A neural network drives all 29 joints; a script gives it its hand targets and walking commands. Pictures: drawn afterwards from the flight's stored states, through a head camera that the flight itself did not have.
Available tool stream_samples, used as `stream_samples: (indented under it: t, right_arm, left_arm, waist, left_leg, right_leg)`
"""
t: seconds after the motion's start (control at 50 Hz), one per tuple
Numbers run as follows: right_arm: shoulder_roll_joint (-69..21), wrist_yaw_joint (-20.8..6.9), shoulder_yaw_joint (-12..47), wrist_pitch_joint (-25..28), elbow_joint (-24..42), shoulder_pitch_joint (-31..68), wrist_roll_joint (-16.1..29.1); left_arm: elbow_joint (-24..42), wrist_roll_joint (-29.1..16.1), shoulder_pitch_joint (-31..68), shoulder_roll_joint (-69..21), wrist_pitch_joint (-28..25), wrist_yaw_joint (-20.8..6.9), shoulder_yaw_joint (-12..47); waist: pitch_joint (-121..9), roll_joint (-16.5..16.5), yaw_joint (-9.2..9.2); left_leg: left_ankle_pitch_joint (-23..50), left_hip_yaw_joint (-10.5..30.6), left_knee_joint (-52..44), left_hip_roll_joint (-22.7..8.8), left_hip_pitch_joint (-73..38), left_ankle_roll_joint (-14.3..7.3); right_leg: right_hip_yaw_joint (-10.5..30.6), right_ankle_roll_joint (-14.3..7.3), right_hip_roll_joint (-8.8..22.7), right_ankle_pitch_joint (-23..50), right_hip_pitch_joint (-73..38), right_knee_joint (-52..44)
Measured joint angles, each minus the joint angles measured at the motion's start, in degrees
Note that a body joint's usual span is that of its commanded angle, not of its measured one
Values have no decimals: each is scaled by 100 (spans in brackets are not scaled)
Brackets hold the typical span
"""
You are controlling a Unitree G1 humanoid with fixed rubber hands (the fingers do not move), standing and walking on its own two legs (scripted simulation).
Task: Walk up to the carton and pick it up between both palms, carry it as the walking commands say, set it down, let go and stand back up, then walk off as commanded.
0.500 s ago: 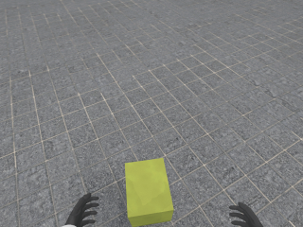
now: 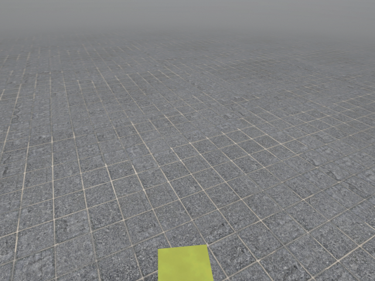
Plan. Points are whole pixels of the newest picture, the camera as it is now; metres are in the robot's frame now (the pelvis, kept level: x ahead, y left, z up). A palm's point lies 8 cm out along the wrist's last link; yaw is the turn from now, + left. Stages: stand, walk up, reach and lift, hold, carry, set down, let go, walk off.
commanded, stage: stand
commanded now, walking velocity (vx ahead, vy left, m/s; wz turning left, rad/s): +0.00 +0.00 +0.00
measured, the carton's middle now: out of the picture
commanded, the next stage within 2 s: walk off in 1.54 s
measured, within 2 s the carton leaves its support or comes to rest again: neither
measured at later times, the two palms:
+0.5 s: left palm out of the picture -0.03 +0.28 -0.12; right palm out of the picture -0.03 -0.27 -0.12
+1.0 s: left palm out of the picture -0.06 +0.28 -0.13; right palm out of the picture -0.06 -0.27 -0.13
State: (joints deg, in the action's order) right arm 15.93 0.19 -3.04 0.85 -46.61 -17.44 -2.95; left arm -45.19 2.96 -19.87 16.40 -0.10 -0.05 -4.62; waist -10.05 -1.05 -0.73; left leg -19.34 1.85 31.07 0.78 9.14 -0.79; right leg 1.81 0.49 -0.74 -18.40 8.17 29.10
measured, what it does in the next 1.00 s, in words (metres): shifts its weight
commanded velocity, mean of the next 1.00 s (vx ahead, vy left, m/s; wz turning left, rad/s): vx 0.00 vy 0.00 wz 0.00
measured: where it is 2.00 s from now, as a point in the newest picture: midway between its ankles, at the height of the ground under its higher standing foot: outside the picture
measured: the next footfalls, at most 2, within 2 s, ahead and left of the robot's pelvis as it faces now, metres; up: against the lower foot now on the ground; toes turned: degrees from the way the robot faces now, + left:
none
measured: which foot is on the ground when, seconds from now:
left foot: down 0.00-1.00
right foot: down 0.00-1.00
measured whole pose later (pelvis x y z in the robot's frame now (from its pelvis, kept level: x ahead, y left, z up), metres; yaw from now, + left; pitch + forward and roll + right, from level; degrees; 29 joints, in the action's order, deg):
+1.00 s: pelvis -0.08 +0.00 +0.00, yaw +0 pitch -4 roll -1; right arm 16.7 -0.1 -1.3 1.7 -61.9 -17.2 -2.1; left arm -59.7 2.0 -18.6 15.7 -1.3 0.0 -3.2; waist -3.9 0.7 -0.2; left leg -12.3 1.8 30.7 1.3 14.5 -1.2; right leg 1.9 0.7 -0.3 -11.7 13.6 29.2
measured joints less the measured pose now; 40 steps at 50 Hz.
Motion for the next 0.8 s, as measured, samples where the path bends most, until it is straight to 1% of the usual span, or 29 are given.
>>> stream_samples:
  t: [0.12, 0.3, 0.42, 0.52, 0.64, 0.8]
  right_arm:
    - [99, 31, -8, 85, -245, -78, 12]
    - [108, 3, 67, 104, -670, -137, 21]
    - [127, -68, 108, 121, -938, -174, 46]
    - [125, -30, 119, 82, -1154, -178, 60]
    - [111, -62, 150, 103, -1341, -177, 46]
    - [99, -57, 151, 73, -1493, -110, 57]
  left_arm:
    - [-364, 20, -104, 15, -70, 11, 28]
    - [-624, -26, -60, -47, -143, -16, 136]
    - [-896, -62, -122, -38, -166, -11, 195]
    - [-1085, -59, -175, -8, -170, 12, 190]
    - [-1281, -67, -185, 17, -164, 17, 201]
    - [-1325, -65, -45, 21, -145, 28, 159]
  waist:
    - [34, -8, 46]
    - [205, 19, 47]
    - [256, 68, 66]
    - [316, 107, 59]
    - [373, 156, 100]
    - [512, 156, 45]
  left_leg:
    - [141, -74, -96, 35, -5, -37]
    - [398, -125, -211, 79, 41, -72]
    - [521, -135, -222, 82, 136, -71]
    - [594, -140, -209, 74, 214, -66]
    - [662, -110, -174, 71, 335, -58]
    - [708, -70, -73, 75, 506, -48]
  right_leg:
    - [73, 41, 38, 130, 39, -40]
    - [126, 82, 84, 364, 124, -91]
    - [137, 80, 86, 479, 225, -90]
    - [142, 80, 77, 556, 306, -78]
    - [112, 58, 71, 612, 414, -48]
    - [72, 34, 71, 642, 576, 61]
